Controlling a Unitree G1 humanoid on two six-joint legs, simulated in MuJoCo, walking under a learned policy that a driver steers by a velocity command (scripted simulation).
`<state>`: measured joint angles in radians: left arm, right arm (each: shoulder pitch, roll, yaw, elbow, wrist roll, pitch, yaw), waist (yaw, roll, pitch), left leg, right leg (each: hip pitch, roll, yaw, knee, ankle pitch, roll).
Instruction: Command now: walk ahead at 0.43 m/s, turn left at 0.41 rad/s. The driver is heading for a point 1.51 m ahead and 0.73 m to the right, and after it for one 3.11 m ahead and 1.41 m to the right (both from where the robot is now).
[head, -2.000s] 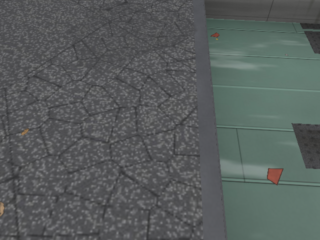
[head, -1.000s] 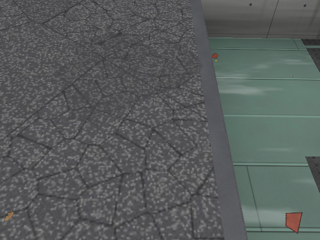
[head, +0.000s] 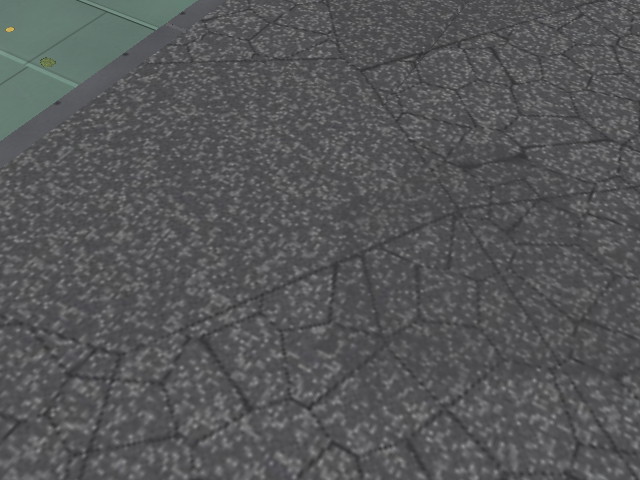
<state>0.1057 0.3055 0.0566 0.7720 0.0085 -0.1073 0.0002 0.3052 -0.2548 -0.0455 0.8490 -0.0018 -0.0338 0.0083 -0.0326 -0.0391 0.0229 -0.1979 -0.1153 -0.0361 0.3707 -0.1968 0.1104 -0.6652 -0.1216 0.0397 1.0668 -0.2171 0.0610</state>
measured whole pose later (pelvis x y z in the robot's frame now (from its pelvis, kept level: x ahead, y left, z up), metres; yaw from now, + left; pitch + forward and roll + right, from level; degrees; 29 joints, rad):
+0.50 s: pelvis +0.21 -0.03 -0.01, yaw -8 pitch +3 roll +1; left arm 0.19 0.28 0.06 0.69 0.00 -0.01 0.00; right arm 0.15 -0.28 -0.05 0.73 -0.02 0.00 -0.04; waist 0.03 0.00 0.04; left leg -0.54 0.00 -0.12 0.89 -0.39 -0.06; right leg -0.43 0.11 0.09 0.46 -0.07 -0.07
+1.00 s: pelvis +0.26 +0.01 +0.00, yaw -26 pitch +3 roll -1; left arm 0.17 0.29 0.08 0.61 -0.02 0.07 -0.01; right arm 0.18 -0.27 -0.07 0.69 0.00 0.01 -0.04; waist -0.03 -0.01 0.02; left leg -0.27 0.09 0.09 0.48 -0.25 -0.02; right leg -0.45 -0.02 -0.01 0.83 -0.39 0.07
